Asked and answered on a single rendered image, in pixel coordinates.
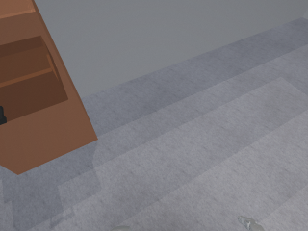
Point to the cabinet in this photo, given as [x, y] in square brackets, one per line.
[42, 136]

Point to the drawer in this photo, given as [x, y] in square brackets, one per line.
[29, 79]

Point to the robot right hand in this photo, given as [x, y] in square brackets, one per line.
[250, 224]

